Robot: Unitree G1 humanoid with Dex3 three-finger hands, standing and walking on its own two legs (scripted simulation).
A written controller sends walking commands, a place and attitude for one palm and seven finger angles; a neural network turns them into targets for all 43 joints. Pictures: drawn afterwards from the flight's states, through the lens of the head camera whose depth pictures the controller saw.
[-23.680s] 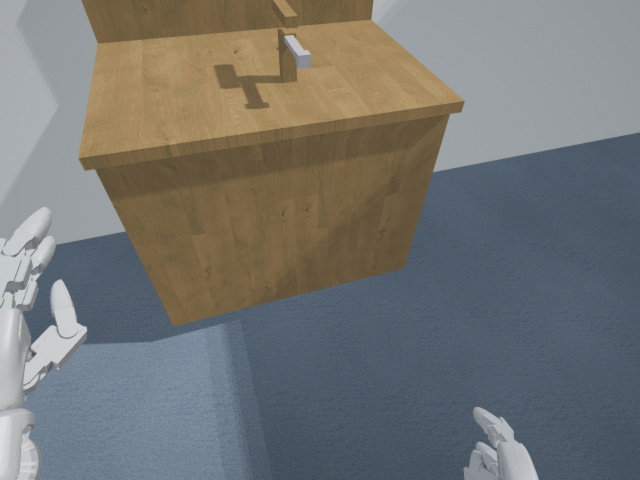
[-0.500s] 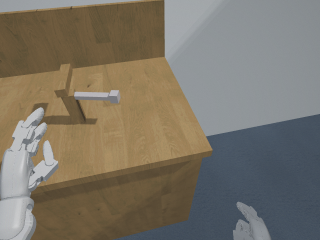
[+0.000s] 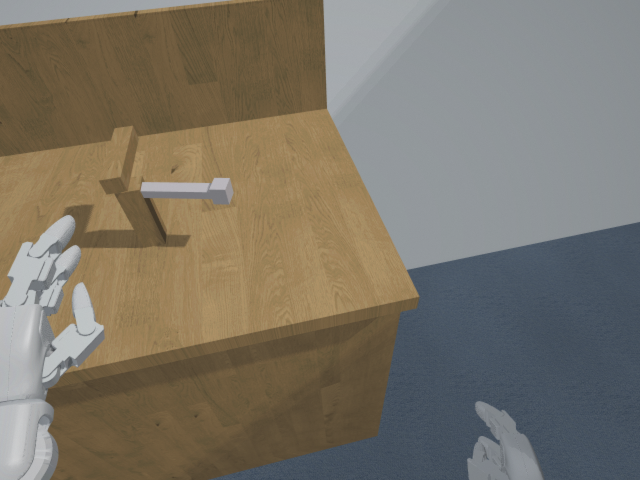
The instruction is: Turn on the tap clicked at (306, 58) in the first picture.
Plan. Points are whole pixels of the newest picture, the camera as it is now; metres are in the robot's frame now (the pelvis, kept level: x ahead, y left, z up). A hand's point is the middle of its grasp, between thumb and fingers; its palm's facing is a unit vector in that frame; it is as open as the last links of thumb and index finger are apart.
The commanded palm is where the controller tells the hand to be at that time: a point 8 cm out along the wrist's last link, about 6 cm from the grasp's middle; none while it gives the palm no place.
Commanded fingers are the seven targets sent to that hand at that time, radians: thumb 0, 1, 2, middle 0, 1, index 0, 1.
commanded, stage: step back with the hand held close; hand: left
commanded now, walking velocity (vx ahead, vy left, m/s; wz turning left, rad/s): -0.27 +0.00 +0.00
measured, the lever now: (221, 191) +0.47 +0.21 +0.12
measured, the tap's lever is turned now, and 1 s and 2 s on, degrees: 73 73 73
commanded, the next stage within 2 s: stop stepping back and stand still in 1.30 s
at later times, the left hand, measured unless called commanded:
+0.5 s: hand (66, 392) +0.15 +0.25 +0.14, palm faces +0.34 -0.82 -0.47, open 7.5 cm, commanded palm +0.10 +0.29 +0.17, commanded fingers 0.00 0.90 0.90 -0.20 -0.30 -0.20 -0.30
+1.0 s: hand (9, 476) +0.08 +0.26 +0.14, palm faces +0.38 -0.84 -0.40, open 7.5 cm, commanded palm +0.02 +0.31 +0.17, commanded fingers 0.00 0.90 0.90 -0.20 -0.30 -0.20 -0.30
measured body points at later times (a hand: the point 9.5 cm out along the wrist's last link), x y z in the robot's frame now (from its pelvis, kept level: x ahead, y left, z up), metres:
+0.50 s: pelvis -0.06 +0.01 -0.01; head -0.03 +0.00 +0.44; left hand +0.13 +0.29 +0.17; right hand +0.10 -0.23 -0.11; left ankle -0.02 +0.12 -0.74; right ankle +0.01 -0.09 -0.75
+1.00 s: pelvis -0.12 +0.02 -0.03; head -0.09 +0.03 +0.42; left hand +0.06 +0.30 +0.16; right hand +0.06 -0.21 -0.11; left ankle -0.07 +0.14 -0.74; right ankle +0.00 -0.09 -0.75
